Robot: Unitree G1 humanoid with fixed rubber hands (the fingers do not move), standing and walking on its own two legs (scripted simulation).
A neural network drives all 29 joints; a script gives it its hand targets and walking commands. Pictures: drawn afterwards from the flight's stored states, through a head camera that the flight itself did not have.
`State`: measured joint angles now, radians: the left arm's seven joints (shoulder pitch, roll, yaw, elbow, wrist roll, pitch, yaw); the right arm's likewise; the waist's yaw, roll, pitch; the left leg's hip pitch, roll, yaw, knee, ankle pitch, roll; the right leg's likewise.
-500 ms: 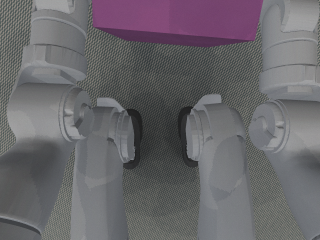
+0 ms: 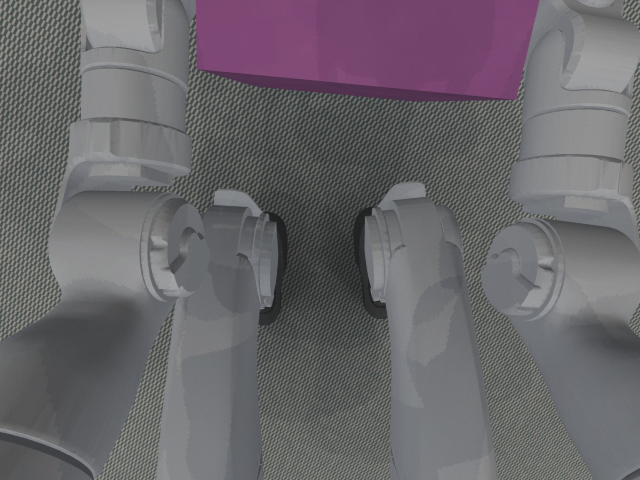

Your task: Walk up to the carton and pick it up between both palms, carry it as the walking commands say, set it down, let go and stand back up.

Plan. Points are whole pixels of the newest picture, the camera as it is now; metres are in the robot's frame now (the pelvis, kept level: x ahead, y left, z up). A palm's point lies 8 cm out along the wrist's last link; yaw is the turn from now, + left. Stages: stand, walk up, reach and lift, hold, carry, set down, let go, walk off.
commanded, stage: reach and lift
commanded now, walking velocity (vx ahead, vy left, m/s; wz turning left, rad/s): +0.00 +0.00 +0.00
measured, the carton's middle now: out of the picture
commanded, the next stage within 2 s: none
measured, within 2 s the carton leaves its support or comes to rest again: neither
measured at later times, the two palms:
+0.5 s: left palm out of the picture +0.56 +0.10 -0.05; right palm out of the picture +0.52 -0.21 -0.05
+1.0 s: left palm out of the picture +0.53 +0.11 +0.03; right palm out of the picture +0.48 -0.19 +0.01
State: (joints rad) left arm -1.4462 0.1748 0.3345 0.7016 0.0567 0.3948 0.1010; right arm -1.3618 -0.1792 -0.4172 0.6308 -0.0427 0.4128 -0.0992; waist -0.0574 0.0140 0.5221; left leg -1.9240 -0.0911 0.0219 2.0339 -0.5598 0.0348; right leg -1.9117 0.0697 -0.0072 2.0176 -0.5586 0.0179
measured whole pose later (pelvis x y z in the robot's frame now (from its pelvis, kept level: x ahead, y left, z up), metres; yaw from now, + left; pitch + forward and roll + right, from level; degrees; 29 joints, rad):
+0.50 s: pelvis -0.02 -0.01 +0.05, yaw +1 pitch +24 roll +1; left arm -1.44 0.15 0.40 0.66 0.10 0.45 0.06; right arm -1.38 -0.16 -0.43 0.58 -0.09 0.49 -0.08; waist -0.07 0.01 0.52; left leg -1.78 -0.09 0.02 1.85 -0.49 0.02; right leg -1.79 0.08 0.02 1.86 -0.49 0.01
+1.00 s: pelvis -0.02 +0.00 +0.10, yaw +0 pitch +19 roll -2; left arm -1.33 0.13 0.31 0.62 0.09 0.47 0.07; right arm -1.19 -0.12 -0.43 0.48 -0.06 0.49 -0.09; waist -0.06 0.04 0.52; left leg -1.57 -0.10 -0.01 1.69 -0.45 0.03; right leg -1.56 0.06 0.01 1.67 -0.45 0.03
